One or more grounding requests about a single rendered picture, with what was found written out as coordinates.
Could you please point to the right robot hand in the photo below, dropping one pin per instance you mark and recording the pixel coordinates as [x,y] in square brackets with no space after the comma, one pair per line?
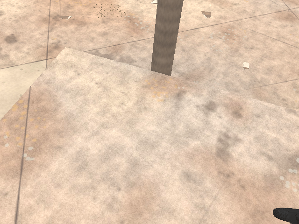
[287,214]

